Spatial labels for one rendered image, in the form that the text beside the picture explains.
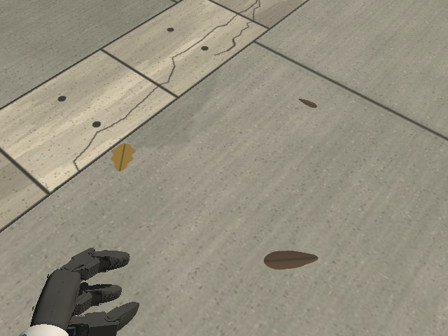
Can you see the robot left hand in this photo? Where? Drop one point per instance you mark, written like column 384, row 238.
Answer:
column 64, row 296

